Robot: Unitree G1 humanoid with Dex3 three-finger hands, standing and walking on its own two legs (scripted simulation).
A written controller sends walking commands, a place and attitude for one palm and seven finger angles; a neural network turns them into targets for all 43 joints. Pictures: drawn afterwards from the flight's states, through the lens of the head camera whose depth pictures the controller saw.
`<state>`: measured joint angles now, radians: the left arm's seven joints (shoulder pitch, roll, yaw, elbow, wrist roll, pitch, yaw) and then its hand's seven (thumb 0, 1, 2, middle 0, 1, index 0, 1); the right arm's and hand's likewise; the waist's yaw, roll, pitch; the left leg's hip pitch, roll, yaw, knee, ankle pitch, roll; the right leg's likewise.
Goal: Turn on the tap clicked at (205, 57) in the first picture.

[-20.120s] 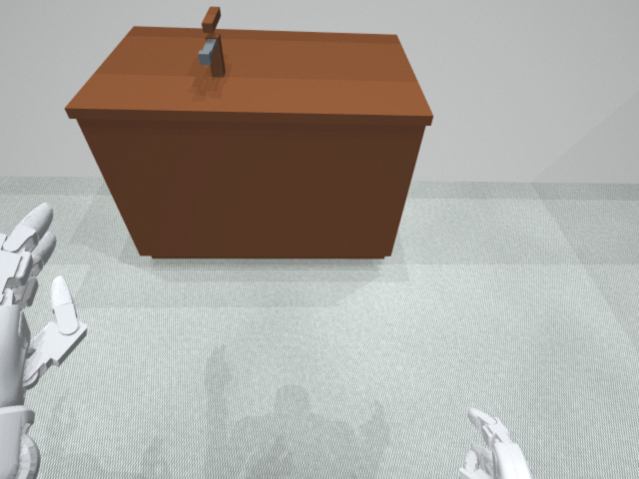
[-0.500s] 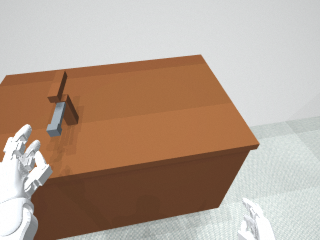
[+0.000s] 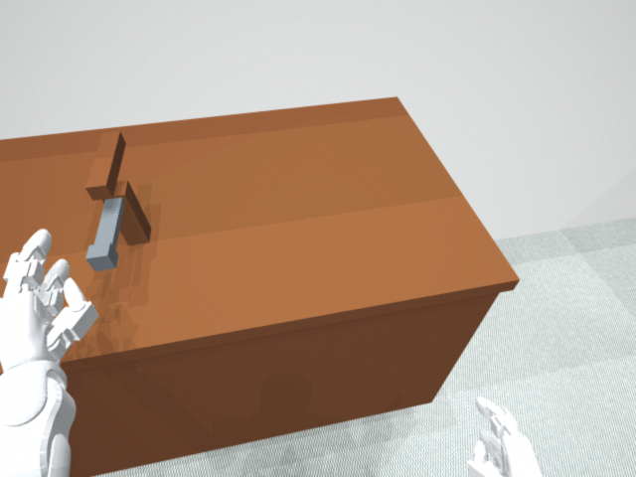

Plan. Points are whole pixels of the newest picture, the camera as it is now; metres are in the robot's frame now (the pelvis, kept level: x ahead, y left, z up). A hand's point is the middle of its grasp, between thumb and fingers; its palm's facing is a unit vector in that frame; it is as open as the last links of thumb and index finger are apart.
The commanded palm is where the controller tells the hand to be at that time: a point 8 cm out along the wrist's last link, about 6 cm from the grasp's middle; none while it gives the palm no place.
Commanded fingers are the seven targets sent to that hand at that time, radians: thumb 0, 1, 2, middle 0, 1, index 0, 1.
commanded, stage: reach beside the lever's end, fingers flat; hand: left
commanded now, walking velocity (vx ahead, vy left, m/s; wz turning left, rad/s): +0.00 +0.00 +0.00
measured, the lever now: (102, 256) +0.36 +0.34 +0.06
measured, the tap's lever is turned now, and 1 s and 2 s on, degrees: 0 0 4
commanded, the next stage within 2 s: push the lever round in 1.18 s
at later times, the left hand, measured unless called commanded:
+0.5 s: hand (85, 289) +0.31 +0.33 +0.07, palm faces +0.51 -0.85 -0.09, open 7.8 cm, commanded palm +0.26 +0.36 +0.07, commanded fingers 0.00 0.90 0.90 -0.15 -0.16 -0.15 -0.16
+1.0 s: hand (84, 280) +0.33 +0.35 +0.06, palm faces +0.50 -0.86 -0.08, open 7.8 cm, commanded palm +0.28 +0.38 +0.06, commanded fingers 0.00 0.90 0.90 -0.15 -0.15 -0.15 -0.15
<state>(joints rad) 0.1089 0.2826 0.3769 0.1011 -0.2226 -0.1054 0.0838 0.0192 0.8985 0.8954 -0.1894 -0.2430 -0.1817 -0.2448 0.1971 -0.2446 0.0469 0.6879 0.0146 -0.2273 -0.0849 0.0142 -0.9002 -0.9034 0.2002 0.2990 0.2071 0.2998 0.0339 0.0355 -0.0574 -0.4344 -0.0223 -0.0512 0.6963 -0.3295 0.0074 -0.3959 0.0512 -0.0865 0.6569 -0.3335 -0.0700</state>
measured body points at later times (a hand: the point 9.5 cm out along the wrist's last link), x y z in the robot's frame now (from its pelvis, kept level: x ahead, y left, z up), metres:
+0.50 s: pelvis -0.01 +0.01 -0.01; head +0.03 +0.01 +0.44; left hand +0.27 +0.37 +0.08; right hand +0.13 -0.24 -0.11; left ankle +0.02 +0.11 -0.72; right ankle +0.00 -0.07 -0.72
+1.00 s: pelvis +0.00 +0.02 -0.02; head +0.05 +0.03 +0.43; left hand +0.30 +0.39 +0.06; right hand +0.11 -0.24 -0.12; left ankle +0.02 +0.11 -0.72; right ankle +0.00 -0.07 -0.72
